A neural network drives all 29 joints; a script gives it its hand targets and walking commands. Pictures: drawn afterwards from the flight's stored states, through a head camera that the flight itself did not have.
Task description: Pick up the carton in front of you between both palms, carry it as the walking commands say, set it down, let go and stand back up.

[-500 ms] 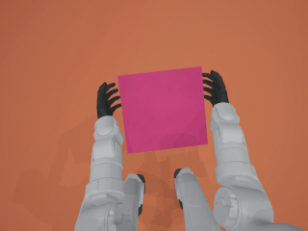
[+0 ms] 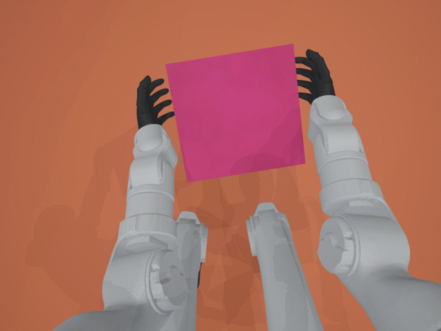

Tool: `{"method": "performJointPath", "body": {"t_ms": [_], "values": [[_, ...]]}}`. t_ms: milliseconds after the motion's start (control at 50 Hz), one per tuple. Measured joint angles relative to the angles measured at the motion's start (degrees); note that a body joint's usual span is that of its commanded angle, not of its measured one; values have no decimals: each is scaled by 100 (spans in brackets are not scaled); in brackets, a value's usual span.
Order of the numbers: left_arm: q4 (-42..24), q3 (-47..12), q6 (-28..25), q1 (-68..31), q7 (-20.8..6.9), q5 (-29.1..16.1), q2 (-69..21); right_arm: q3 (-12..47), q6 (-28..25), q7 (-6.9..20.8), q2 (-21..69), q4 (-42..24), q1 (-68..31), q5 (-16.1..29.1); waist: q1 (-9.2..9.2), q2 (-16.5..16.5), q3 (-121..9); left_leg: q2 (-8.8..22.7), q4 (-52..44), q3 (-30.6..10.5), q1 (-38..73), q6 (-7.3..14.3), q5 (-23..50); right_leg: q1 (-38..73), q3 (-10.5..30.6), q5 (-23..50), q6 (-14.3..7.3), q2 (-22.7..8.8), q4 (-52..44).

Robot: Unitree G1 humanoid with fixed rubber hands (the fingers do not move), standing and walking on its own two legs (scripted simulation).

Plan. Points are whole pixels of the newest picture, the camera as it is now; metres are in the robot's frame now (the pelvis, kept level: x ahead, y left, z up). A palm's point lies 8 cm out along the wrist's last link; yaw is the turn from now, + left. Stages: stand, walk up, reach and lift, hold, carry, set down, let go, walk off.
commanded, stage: set down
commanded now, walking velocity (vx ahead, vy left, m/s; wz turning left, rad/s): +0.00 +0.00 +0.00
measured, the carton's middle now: (232, 115) +0.49 -0.05 -0.21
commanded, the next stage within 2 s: none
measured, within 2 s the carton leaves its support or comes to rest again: rests again in 1.30 s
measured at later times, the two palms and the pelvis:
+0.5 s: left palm (177, 135) +0.47 +0.08 -0.25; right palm (303, 109) +0.49 -0.21 -0.25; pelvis -0.02 +0.00 -0.11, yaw +2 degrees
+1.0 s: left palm (176, 131) +0.49 +0.09 -0.28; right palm (295, 104) +0.52 -0.20 -0.28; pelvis -0.02 +0.00 -0.15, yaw +4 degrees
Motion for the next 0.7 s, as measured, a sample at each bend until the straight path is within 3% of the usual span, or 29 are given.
{"method": "performJointPath", "body": {"t_ms": [420, 600, 700], "values": [[404, -114, -265, -1163, 454, -531, 331, 634, -205, 62, -897, 914, -1497, 543, -145, 130, 1165, -271, 1708, 87, -1573, -185, -190, -1591, 18, -159, 108, 76, 1731], [724, -125, -355, -1772, 466, -815, 526, 1057, -259, 178, -1292, 1318, -2176, 869, -194, 222, 1939, -388, 2370, 134, -1824, -289, -286, -1878, -19, -249, 66, 28, 2455], [955, 1, -280, -1902, 356, -723, 670, 989, -156, 277, -1276, 1592, -2374, 739, -200, 130, 1945, -431, 2633, 70, -1888, -335, -425, -1951, -142, -393, -46, -49, 2725]]}}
